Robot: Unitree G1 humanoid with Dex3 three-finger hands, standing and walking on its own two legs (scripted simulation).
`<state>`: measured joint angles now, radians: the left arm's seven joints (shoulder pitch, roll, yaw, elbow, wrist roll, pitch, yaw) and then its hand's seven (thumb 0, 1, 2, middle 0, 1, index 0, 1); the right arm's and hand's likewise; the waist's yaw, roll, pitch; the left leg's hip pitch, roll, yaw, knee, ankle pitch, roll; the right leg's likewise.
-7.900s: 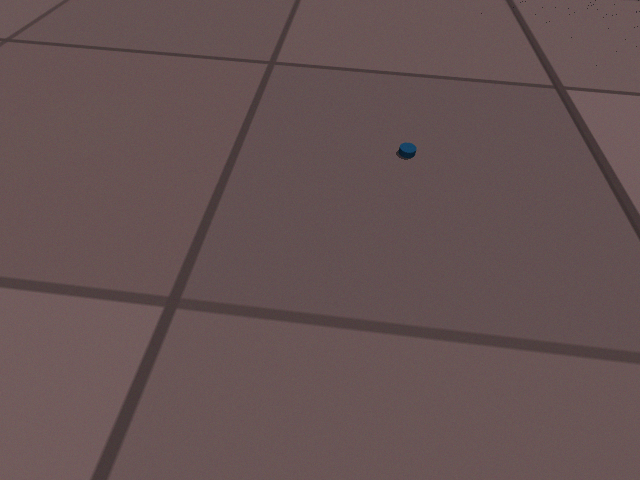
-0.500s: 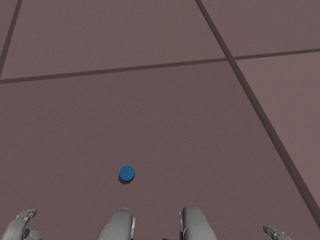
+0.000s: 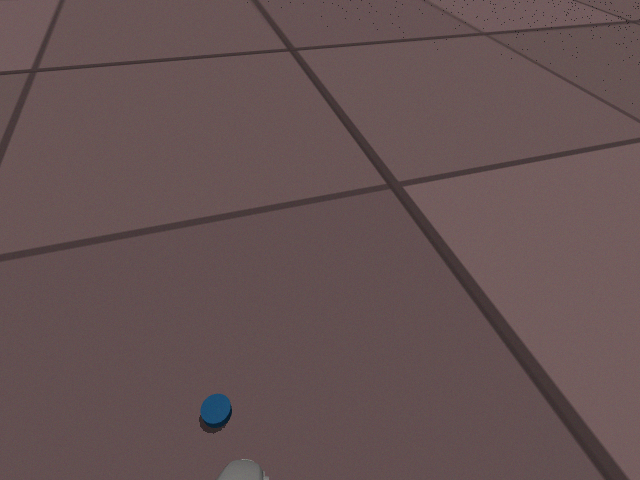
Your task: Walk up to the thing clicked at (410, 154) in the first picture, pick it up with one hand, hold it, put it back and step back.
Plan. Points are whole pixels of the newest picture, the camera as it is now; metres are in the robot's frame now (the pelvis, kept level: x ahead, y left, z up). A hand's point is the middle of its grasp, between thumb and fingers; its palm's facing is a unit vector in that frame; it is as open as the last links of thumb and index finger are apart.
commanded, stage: walk up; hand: left
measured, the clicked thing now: (216, 410) +0.48 +0.29 -0.73
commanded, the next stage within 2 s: none
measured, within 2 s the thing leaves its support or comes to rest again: neither
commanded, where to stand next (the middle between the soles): +0.11 +0.04 m, yaw +3 degrees
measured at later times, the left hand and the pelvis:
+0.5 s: hand out of the picture +0.06 +0.33 -0.13, palm faces +0.08 -0.90 -0.43, open 7.4 cm; pelvis +0.05 +0.05 +0.00, yaw +7 degrees
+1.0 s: hand out of the picture +0.12 +0.31 -0.13, palm faces +0.05 -0.89 -0.45, open 7.4 cm; pelvis +0.06 +0.03 +0.00, yaw +7 degrees
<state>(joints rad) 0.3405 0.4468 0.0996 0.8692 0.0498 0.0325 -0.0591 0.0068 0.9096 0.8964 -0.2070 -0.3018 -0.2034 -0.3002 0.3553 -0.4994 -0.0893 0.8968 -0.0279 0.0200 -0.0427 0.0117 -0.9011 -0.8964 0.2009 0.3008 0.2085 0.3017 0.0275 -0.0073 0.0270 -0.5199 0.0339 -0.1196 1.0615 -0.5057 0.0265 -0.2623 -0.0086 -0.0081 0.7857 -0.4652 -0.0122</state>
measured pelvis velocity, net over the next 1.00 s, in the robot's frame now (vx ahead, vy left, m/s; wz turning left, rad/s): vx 0.06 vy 0.03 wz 0.12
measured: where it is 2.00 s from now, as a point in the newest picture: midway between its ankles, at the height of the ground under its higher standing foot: outside the picture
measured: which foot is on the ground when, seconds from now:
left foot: up 0.00-0.38, down 0.40-0.80, up 0.82-1.00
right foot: down 0.00-0.44, up 0.46-0.74, down 0.76-1.00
